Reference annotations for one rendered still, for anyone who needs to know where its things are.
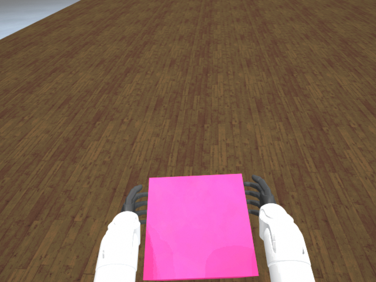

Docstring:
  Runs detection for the left robot forearm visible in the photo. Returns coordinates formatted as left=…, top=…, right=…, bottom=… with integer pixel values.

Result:
left=93, top=211, right=140, bottom=282

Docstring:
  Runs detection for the carton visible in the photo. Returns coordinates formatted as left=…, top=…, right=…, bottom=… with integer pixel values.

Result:
left=143, top=174, right=259, bottom=281

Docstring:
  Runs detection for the left robot hand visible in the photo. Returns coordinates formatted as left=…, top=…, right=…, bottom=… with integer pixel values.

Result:
left=120, top=184, right=148, bottom=225

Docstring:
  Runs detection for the right robot forearm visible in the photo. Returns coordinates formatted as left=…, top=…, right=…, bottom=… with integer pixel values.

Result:
left=259, top=203, right=315, bottom=282

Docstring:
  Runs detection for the right robot hand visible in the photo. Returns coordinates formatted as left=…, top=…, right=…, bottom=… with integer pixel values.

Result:
left=243, top=175, right=276, bottom=216

